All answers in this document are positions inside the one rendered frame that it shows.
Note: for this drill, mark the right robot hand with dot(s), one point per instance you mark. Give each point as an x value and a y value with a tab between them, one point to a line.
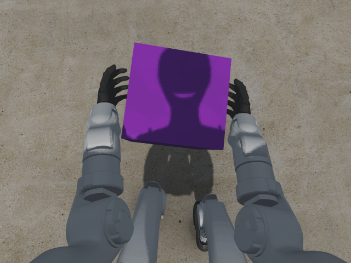
241	98

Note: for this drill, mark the robot left shin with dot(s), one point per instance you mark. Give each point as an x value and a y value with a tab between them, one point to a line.
152	184

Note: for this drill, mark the left robot hand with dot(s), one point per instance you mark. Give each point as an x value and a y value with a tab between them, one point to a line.
107	92

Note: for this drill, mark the carton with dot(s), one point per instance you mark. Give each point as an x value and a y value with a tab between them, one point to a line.
176	98

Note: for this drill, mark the left robot upper arm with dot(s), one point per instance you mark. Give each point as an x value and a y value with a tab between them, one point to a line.
95	231

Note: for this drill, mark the left robot forearm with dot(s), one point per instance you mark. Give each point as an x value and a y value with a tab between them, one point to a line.
101	175

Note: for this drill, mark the right robot upper arm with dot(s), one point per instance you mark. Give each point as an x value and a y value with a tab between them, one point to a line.
273	235

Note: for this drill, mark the right robot forearm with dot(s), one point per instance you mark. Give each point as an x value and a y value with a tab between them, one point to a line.
255	177

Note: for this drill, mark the robot left thigh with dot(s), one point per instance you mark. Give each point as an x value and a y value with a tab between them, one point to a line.
143	245

